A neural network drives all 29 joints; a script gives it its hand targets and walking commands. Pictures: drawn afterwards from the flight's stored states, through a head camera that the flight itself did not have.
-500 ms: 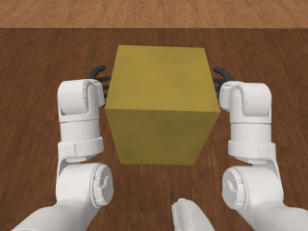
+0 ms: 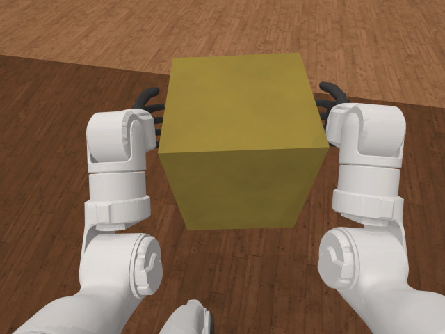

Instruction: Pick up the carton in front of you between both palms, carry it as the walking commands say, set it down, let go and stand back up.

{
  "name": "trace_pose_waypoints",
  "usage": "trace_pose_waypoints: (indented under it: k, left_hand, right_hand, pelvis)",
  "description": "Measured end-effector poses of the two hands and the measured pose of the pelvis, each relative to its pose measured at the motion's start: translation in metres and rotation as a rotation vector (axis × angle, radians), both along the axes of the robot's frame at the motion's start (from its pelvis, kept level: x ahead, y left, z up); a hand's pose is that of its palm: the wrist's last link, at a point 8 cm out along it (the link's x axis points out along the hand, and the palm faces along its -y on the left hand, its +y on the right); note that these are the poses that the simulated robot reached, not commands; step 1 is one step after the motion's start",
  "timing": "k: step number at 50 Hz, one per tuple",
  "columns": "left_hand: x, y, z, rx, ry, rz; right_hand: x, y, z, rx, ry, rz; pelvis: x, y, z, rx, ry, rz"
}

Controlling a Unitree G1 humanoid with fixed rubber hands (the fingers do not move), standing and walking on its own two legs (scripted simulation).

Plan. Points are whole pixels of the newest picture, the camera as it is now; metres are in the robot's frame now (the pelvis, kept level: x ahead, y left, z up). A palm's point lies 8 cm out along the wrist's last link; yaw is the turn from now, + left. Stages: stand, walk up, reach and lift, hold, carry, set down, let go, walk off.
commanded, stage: carry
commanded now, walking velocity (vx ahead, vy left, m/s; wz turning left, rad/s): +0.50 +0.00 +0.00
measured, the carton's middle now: (238, 149) +0.40 +0.03 +0.11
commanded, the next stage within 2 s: none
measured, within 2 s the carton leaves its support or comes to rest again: neither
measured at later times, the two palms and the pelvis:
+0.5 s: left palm (191, 15) +0.70 +0.15 +0.22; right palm (328, 15) +0.71 -0.15 +0.22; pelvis +0.32 -0.01 +0.05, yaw -1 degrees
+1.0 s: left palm out of the picture +1.03 +0.15 +0.26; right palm out of the picture +0.99 -0.15 +0.26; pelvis +0.63 +0.04 +0.11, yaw -1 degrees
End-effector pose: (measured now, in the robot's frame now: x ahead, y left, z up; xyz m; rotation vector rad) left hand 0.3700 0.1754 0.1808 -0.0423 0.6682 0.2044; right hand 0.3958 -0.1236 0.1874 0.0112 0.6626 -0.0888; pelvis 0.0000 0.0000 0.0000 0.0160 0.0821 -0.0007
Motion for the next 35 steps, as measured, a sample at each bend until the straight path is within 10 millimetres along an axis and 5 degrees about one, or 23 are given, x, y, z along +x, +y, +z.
trace_pose_waypoints:
  k: [3, 11, 19, 22, 28, 35]
  left_hand:
    - [0.052, -0.004, -0.002, -0.004, 0.011, -0.059]
    - [0.158, -0.038, 0.002, 0.003, 0.109, -0.173]
    - [0.266, -0.047, 0.036, -0.008, 0.002, -0.144]
    - [0.303, -0.042, 0.040, 0.017, -0.007, -0.106]
    - [0.347, -0.013, 0.034, 0.029, 0.096, -0.019]
    - [0.433, 0.006, 0.067, 0.021, 0.029, 0.018]
  right_hand:
    - [0.033, -0.005, -0.002, -0.031, 0.010, -0.043]
    - [0.095, -0.036, -0.010, -0.042, 0.111, -0.142]
    - [0.213, -0.047, 0.026, -0.019, 0.003, -0.138]
    - [0.267, -0.043, 0.030, -0.009, -0.007, -0.090]
    - [0.352, -0.013, 0.035, -0.011, 0.094, 0.013]
    - [0.442, 0.006, 0.065, 0.011, 0.028, 0.026]
  pelvis:
    - [0.045, 0.014, -0.003, 0.020, -0.021, -0.009]
    - [0.133, 0.028, 0.031, -0.021, -0.011, -0.014]
    - [0.240, 0.015, 0.037, -0.038, 0.004, -0.017]
    - [0.286, 0.003, 0.034, -0.064, -0.016, -0.006]
    - [0.354, -0.009, 0.063, -0.029, -0.015, -0.005]
    - [0.438, -0.001, 0.079, -0.015, -0.005, 0.000]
